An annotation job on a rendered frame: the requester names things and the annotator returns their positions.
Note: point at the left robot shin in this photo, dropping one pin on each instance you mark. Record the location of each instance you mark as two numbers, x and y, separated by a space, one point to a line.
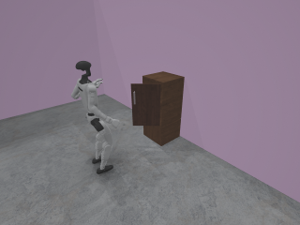
98 147

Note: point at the cupboard door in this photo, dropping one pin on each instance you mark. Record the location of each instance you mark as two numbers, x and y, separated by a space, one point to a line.
146 110

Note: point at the right robot hand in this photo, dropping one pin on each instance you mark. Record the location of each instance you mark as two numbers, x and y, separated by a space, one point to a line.
115 123

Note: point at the robot right foot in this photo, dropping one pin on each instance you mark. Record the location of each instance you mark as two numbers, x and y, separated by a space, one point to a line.
106 168

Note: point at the robot right forearm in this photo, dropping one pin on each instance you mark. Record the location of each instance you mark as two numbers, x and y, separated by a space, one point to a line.
101 115

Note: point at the handle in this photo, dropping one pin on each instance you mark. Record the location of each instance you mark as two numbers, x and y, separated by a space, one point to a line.
134 98

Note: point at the robot right upper arm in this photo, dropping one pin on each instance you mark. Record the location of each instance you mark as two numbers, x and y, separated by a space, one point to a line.
91 93

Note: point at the left robot hand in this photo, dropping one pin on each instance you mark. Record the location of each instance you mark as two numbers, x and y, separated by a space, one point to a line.
97 82

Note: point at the robot left upper arm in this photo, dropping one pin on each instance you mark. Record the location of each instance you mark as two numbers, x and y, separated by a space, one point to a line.
76 90

